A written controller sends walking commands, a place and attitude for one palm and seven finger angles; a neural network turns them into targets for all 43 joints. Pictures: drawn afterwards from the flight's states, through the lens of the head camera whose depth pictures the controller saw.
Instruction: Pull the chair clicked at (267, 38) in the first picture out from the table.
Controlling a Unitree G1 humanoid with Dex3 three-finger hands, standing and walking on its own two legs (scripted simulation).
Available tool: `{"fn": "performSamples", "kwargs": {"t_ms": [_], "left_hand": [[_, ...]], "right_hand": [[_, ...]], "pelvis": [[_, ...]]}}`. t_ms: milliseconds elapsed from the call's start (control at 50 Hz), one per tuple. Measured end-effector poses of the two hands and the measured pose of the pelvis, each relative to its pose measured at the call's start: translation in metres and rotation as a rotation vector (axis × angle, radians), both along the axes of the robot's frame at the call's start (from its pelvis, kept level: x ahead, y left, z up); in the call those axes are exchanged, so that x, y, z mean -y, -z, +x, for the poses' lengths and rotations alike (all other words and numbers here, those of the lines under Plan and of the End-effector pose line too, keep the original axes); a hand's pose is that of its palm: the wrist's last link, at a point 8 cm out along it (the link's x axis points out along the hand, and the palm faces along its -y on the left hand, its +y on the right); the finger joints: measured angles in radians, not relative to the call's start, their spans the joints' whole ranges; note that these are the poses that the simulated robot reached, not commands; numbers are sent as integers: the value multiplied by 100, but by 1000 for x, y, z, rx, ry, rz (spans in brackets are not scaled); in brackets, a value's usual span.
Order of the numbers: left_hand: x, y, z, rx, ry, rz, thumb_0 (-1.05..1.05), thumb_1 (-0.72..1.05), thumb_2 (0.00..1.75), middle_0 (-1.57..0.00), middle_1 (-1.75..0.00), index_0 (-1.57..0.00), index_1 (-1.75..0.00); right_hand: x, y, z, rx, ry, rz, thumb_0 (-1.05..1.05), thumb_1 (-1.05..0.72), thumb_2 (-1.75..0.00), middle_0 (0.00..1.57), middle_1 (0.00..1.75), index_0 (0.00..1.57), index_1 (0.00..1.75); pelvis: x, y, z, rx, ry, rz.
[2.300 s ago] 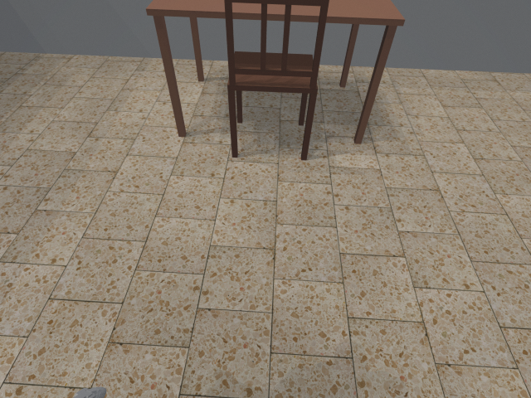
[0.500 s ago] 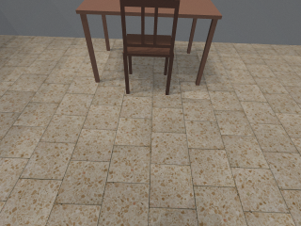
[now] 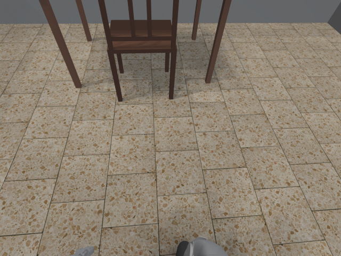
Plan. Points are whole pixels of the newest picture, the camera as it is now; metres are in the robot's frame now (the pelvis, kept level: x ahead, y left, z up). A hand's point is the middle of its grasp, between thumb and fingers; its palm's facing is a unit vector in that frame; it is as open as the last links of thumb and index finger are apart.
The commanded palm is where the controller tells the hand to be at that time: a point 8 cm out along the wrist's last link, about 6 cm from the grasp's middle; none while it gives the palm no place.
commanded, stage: walk to a spot facing it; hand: left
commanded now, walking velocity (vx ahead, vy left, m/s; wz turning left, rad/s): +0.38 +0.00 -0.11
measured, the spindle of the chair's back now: (131, 11) +1.27 +0.29 -0.06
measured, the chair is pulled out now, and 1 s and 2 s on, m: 0.00 0.00 0.00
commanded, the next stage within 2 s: turn to face it in 1.00 s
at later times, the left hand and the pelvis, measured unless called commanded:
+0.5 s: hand (99, 233) +0.19 +0.20 -0.17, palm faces +0.06 -0.99 -0.11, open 7.4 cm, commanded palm none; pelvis +0.23 +0.04 +0.01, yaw -3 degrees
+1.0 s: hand (145, 120) +0.58 +0.12 -0.14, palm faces -0.22 -0.95 -0.22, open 7.4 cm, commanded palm none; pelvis +0.43 -0.03 +0.01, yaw -13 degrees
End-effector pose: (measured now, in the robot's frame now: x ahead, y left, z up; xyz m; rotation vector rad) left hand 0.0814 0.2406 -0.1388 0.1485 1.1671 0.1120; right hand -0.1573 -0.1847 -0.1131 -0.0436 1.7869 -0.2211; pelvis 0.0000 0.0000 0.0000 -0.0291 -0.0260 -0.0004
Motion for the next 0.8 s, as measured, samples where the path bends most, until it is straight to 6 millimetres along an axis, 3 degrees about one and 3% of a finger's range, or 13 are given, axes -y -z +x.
{"fn": "performSamples", "kwargs": {"t_ms": [40,80,220,280,380,460,520,580,700,800], "left_hand": [[2,3,29,44,2,21,1,92,90,-20,-30,-20,-30],[5,1,45,45,-2,23,1,92,90,-20,-30,-20,-30],[18,-11,63,-76,9,4,1,92,90,-20,-30,-20,-30],[19,-14,68,-116,-7,-23,1,92,90,-20,-30,-20,-30],[11,-10,80,-170,-64,-65,1,91,90,-20,-30,-21,-30],[-5,2,91,-244,-100,-82,1,91,90,-20,-30,-21,-30],[-19,3,111,-299,-75,-69,1,91,90,-20,-30,-20,-30],[-32,-6,151,-294,-40,-44,1,91,90,-20,-30,-20,-30],[-37,-24,255,-187,24,-8,1,91,90,-20,-30,-20,-30],[-15,-31,347,-111,111,7,1,91,90,-20,-30,-20,-30]], "right_hand": [[9,10,24,-1,14,-1,0,-90,-90,21,30,20,30],[20,17,63,59,13,-17,1,-90,-90,20,30,20,30],[44,7,253,449,-61,-66,0,-91,-90,20,30,20,29],[49,-6,318,550,-93,-90,1,-94,-90,20,30,20,29],[38,-18,407,633,-172,-89,1,-94,-90,20,30,20,29],[18,-16,467,684,-210,-97,0,-92,-90,20,30,20,30],[3,-14,486,702,-183,-98,0,-92,-90,20,30,20,30],[-6,-14,482,665,-105,-103,-1,-92,-90,20,30,20,30],[5,-15,456,500,-15,-130,-2,-96,-90,20,30,20,30],[3,-7,431,343,78,-86,-1,-93,-90,20,30,20,30]], "pelvis": [[6,8,23,6,4,10],[9,6,39,12,5,3],[6,-18,97,-7,19,0],[0,-23,124,-13,21,-2],[-15,-25,172,-11,22,-9],[-35,-15,216,-5,30,-15],[-44,-14,240,5,61,7],[-47,-22,264,4,85,18],[-45,-33,311,-11,131,33],[-29,-33,351,-12,169,44]]}}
